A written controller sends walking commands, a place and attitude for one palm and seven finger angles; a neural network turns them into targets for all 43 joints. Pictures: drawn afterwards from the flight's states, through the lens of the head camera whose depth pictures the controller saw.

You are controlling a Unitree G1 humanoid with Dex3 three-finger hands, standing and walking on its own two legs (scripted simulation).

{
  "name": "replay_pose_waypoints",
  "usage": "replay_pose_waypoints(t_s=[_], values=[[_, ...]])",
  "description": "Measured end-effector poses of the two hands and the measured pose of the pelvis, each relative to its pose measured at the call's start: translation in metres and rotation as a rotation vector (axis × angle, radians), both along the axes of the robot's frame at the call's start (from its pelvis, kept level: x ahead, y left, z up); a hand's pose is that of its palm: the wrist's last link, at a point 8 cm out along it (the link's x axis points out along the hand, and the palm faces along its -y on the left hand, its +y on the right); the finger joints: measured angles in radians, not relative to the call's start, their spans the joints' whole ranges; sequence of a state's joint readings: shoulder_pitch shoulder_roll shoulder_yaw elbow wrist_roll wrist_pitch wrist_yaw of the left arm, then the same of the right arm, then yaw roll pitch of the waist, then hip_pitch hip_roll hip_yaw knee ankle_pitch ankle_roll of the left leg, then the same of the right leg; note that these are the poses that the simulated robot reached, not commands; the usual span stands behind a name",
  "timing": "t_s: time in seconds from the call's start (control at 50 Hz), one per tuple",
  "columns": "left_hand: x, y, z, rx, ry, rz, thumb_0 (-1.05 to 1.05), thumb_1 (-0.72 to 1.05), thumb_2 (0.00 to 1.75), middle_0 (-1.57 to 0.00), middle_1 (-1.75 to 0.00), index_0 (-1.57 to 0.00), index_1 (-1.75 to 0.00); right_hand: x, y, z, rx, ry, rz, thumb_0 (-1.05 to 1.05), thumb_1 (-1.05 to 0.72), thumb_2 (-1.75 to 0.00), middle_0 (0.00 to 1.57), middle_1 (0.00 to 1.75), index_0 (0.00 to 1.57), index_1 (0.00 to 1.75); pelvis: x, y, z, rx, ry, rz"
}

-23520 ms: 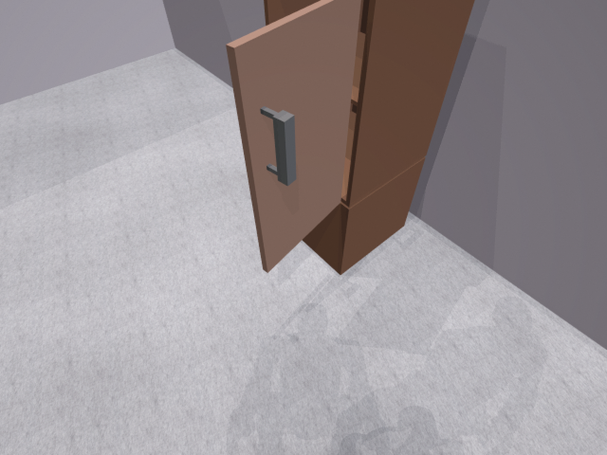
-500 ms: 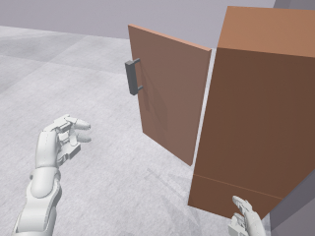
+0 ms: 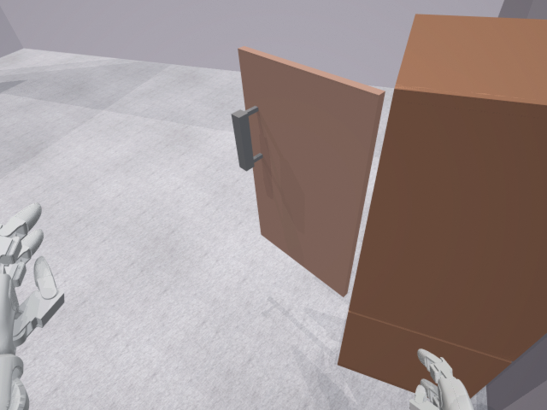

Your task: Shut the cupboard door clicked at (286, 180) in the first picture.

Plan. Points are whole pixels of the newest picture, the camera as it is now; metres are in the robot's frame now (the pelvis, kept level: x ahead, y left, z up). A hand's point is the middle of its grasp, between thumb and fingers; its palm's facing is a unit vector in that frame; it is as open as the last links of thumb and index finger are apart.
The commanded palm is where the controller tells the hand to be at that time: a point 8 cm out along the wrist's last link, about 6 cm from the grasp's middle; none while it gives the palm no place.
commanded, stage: draw the hand back to the body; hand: left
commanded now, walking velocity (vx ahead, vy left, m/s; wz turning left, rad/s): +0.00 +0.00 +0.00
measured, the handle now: (250, 138) +0.68 +0.15 +0.05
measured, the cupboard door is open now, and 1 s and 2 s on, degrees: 66 66 66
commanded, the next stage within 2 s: step back with the hand held close in 0.20 s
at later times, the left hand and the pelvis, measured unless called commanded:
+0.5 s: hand (80, 281) +0.21 +0.26 +0.15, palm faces +0.41 -0.78 -0.47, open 7.4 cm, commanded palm +0.15 +0.30 +0.17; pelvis +0.00 +0.00 +0.00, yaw -1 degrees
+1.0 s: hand (13, 351) +0.12 +0.29 +0.15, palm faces +0.47 -0.76 -0.45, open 7.4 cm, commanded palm +0.06 +0.32 +0.17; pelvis -0.08 +0.02 -0.03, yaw +0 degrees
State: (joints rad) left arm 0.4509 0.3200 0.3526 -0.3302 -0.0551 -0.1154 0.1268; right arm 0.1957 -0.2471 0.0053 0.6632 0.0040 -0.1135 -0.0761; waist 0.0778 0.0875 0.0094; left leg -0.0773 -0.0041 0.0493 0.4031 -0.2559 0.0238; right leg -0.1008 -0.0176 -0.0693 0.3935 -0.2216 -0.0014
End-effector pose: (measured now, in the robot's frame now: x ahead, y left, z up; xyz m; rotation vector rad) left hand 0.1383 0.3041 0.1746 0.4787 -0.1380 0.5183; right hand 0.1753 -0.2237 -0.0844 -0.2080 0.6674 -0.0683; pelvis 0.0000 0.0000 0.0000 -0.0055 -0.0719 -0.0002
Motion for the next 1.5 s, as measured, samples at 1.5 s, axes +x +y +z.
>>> replay_pose_waypoints(t_s=[1.5], values=[[-0.181,0.019,0.009,0.201,-0.169,-0.044,0.01,0.89,0.90,-0.21,-0.30,-0.21,-0.30,-0.193,0.003,-0.018,-0.052,0.070,-0.045,0.01,-0.90,-0.90,0.21,0.30,0.20,0.30,-0.175,0.000,-0.030,-0.055,0.118,0.055]])
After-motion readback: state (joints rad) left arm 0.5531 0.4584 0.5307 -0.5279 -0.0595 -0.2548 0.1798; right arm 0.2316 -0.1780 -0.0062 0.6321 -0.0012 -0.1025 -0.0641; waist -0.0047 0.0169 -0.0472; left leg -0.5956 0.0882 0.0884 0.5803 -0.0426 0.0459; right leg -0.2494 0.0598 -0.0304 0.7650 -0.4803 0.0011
